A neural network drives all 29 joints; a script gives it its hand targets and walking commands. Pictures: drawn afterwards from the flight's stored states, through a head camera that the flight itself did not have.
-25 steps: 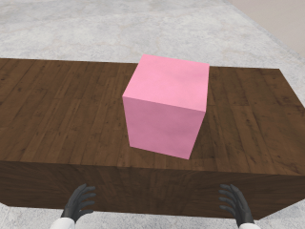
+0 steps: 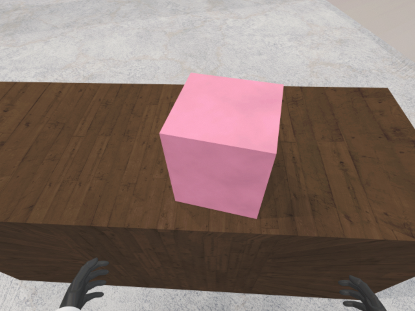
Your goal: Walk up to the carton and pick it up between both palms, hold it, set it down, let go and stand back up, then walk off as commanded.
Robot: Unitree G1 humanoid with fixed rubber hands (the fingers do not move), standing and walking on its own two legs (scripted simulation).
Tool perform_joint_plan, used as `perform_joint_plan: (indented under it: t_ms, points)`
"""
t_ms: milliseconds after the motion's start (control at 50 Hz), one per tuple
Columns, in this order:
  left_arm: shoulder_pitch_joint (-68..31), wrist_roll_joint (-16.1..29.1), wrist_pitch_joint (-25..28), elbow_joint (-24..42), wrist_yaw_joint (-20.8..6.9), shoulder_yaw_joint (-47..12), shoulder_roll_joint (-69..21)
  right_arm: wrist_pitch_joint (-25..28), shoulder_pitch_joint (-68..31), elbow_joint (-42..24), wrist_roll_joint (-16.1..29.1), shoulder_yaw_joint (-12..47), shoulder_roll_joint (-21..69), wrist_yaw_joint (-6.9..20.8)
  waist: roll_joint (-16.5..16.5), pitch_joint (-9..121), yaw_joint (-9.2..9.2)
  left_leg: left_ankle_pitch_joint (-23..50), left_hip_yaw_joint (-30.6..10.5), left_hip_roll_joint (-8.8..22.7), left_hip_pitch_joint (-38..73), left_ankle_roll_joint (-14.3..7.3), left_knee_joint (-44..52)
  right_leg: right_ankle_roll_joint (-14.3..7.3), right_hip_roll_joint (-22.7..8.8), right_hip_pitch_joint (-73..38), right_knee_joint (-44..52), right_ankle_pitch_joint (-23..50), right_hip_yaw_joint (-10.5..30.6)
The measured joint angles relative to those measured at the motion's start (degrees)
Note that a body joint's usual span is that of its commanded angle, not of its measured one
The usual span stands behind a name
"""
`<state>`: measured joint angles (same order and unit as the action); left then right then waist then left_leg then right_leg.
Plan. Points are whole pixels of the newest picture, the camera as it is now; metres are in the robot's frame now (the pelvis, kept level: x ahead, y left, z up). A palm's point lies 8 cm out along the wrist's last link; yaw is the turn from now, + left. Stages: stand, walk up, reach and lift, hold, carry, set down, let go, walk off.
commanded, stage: stand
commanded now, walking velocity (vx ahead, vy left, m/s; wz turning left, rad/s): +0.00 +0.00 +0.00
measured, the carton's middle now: (224, 147) +0.47 -0.03 +0.02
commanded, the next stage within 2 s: walk off in 1.74 s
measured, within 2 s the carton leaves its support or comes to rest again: neither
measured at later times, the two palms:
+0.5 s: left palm (74, 301) +0.17 +0.26 -0.06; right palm (374, 309) +0.15 -0.29 -0.08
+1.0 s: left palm (73, 303) +0.16 +0.27 -0.06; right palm out of the picture +0.14 -0.29 -0.08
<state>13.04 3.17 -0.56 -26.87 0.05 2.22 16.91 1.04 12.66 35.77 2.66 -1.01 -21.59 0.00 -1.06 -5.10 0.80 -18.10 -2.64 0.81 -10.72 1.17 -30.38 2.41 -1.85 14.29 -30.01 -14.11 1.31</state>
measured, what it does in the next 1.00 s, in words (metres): stands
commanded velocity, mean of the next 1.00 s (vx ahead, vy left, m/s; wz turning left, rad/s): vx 0.00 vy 0.00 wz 0.00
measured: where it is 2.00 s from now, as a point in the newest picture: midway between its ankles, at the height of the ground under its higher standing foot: outside the picture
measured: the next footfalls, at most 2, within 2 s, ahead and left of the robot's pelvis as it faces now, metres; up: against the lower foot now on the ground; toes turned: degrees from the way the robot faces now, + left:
none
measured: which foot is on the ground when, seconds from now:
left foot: down 0.00-1.00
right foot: down 0.00-1.00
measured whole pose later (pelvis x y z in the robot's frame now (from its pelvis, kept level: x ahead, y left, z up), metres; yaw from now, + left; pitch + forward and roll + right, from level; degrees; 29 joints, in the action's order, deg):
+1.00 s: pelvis +0.01 +0.00 +0.00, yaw +0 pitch -1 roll +0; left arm 13.1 3.2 0.1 -30.6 -0.2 2.2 16.9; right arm 0.9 12.9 37.2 2.7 -1.0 -21.8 0.5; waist -1.2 -1.9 0.8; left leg -18.6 -2.6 0.8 -10.7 1.2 -30.4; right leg 2.3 -1.8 14.3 -30.1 -14.7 1.3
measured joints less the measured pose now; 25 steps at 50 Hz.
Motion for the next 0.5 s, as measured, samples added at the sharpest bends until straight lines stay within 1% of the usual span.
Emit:
perform_joint_plan:
  t_ms: [300, 500]
  points:
    - [0.0, 0.0, 0.3, -1.7, 0.0, 0.0, 0.0, -0.3, -2.0, 0.1, 0.0, 0.0, -0.2, 0.5, -0.2, 1.3, 0.00, -0.7, 0.0, 0.0, 0.0, 0.0, 0.0, -0.1, 0.0, 0.0, -0.1, -0.8, 0.0]
    - [0.0, 0.0, 0.3, -2.3, -0.2, 0.0, 0.0, -0.3, -1.5, 0.4, 0.0, 0.0, -0.2, 0.5, -0.2, 1.9, 0.00, -0.7, 0.0, 0.0, 0.0, 0.0, 0.0, -0.1, 0.0, 0.0, -0.1, -0.8, 0.0]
